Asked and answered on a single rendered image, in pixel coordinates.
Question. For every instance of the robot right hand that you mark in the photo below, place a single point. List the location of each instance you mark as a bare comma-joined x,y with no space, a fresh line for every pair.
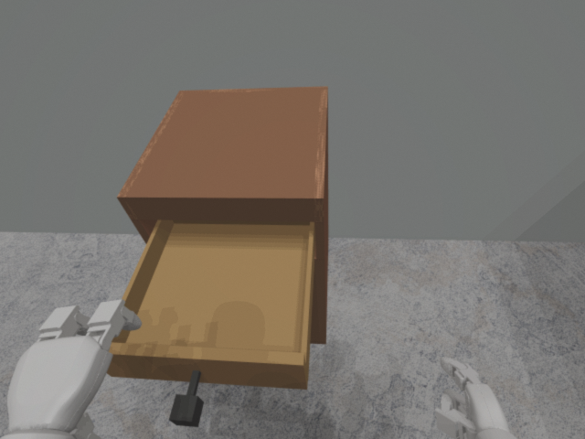
464,417

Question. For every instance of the handle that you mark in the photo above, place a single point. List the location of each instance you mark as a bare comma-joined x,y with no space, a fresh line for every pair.
187,408

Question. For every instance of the robot left hand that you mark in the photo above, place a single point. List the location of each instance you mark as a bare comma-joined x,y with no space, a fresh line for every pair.
56,379

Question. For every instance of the cabinet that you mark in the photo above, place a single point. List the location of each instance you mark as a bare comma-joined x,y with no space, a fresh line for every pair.
240,155

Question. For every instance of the drawer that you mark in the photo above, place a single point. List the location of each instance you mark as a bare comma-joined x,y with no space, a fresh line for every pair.
232,299

